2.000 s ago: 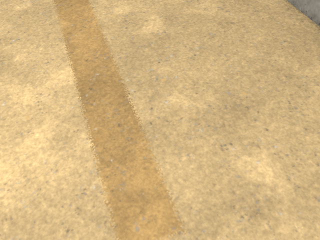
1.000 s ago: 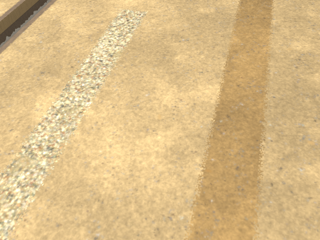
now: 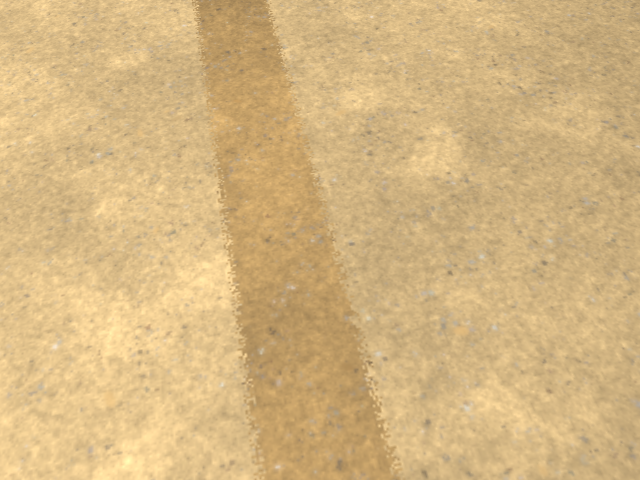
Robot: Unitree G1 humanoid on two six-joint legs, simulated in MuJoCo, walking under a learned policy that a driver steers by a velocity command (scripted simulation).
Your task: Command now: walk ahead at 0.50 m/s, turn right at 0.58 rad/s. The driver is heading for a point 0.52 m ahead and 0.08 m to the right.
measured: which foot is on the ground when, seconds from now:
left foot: up 0.00-0.28, down 0.30-0.80, up 0.82-1.00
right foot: down 0.00-0.32, up 0.34-0.76, down 0.78-1.00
